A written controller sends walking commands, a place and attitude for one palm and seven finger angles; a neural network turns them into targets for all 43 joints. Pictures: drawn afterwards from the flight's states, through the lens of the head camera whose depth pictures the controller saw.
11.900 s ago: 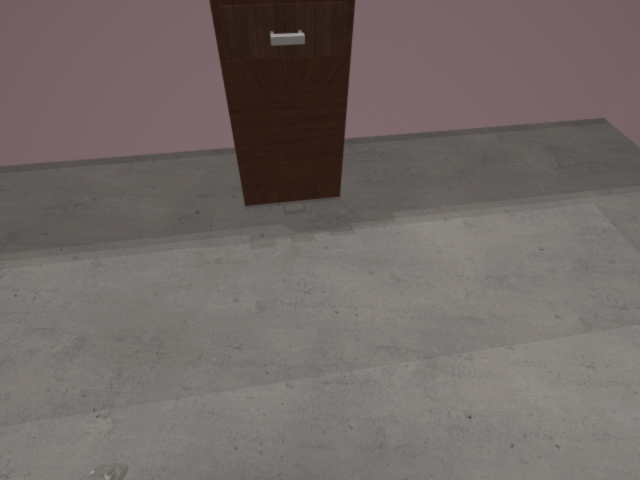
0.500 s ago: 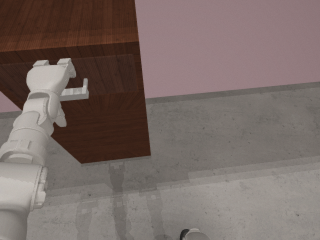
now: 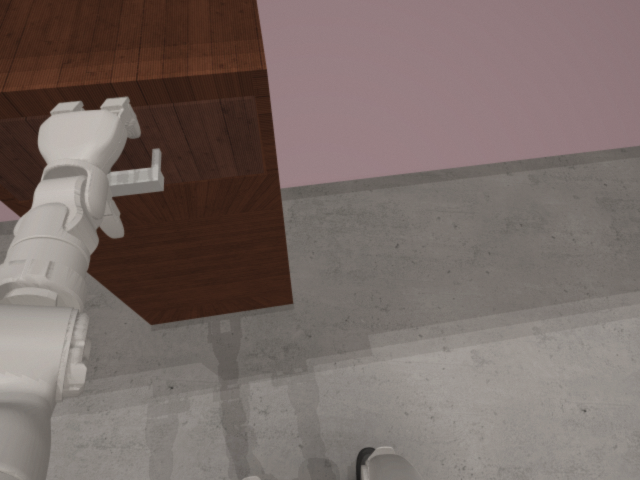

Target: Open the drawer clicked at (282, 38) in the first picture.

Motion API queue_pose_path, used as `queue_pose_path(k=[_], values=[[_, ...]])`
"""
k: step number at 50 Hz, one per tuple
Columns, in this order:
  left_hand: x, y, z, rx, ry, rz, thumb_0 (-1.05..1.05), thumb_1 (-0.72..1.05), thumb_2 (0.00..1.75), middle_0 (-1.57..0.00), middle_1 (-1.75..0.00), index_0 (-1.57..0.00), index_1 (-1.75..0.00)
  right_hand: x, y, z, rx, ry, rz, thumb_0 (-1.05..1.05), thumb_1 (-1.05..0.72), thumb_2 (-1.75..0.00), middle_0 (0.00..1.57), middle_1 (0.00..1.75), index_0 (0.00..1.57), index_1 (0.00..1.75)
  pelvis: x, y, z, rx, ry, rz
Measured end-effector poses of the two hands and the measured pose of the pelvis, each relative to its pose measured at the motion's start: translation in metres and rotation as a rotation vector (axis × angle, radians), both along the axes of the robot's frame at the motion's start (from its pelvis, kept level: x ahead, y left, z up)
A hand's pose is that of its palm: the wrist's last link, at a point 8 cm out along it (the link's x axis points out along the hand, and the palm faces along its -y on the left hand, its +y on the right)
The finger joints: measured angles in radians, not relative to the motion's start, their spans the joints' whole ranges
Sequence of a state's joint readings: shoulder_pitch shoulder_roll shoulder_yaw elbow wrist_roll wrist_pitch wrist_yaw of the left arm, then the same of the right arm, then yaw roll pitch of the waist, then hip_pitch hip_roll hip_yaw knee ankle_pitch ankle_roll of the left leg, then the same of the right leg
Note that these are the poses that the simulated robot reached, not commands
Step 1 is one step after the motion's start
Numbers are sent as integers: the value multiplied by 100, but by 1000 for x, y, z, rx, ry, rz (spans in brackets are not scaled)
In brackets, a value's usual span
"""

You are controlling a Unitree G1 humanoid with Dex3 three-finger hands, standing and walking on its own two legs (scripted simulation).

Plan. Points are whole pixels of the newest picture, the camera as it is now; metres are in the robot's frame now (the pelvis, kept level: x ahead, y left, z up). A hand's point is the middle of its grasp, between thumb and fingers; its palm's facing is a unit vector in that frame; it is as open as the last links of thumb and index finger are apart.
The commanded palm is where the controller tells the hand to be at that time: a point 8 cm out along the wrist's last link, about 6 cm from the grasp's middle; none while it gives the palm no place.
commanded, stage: move the hooked fingers above the handle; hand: left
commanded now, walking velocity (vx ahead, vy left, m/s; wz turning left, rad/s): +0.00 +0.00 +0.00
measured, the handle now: (124, 171) +0.55 +0.25 +0.00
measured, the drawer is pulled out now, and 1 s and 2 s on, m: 0.00 0.00 0.00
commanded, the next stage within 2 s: lower the fingers behind the handle in 0.34 s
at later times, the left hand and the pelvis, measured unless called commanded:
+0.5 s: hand (103, 171) +0.50 +0.25 +0.06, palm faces -0.06 -0.01 -1.00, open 13.8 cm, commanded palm +0.49 +0.25 +0.11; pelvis +0.01 +0.00 +0.00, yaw +0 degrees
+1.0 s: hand (114, 190) +0.50 +0.25 +0.02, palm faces -0.09 -0.01 -1.00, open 13.8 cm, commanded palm +0.49 +0.25 +0.08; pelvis +0.01 +0.00 -0.01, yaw +0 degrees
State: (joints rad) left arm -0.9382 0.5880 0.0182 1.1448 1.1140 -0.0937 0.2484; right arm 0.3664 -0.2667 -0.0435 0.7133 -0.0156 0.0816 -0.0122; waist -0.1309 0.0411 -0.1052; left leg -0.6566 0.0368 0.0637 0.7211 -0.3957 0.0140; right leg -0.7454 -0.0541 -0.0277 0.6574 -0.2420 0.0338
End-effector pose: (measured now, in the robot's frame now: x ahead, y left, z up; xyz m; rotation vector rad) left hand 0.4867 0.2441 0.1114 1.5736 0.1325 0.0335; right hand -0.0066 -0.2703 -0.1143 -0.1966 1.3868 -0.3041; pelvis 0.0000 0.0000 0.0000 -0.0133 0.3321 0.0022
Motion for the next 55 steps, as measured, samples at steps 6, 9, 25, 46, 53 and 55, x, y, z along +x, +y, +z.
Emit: queue_pose_path(k=[6, 9, 25, 46, 53, 55], values=[[0, 2, -3, -4, 8, 3, 0, -48, 30, -32, -121, -32, -121, 4, -2, 0, -7, -7, 9, 1, -91, -89, 20, 30, 20, 30, 0, -1, 0, 0, 2, 0], [0, 3, -3, -4, 4, -5, 0, -48, 30, -32, -121, -33, -121, 4, -4, 1, -13, -4, 13, 0, -91, -89, 20, 30, 20, 30, 1, -1, -1, -1, 5, 2], [-1, 4, -1, -8, 0, 10, 0, -48, 30, -32, -121, -33, -121, 14, -9, 1, -8, 3, 13, 1, -91, -89, 20, 30, 20, 30, 9, -5, 2, -3, -1, 4], [-2, 5, -33, -10, 11, 18, 0, -48, 30, -32, -121, -32, -120, 13, -13, -6, -16, 28, 29, 0, -91, -89, 20, 30, 20, 30, 7, -5, -7, -4, 40, 8], [-1, 6, -41, -15, 31, 7, 0, -48, 30, -32, -121, -32, -120, 2, -10, -6, -22, 52, 16, 0, -91, -89, 20, 30, 20, 30, 6, -3, -9, -6, 50, 5], [-1, 5, -42, -15, 27, 0, 0, -48, 30, -32, -121, -32, -120, -1, -9, -7, -22, 60, 15, 0, -91, -89, 20, 30, 20, 30, 5, -2, -10, -7, 53, 5]])
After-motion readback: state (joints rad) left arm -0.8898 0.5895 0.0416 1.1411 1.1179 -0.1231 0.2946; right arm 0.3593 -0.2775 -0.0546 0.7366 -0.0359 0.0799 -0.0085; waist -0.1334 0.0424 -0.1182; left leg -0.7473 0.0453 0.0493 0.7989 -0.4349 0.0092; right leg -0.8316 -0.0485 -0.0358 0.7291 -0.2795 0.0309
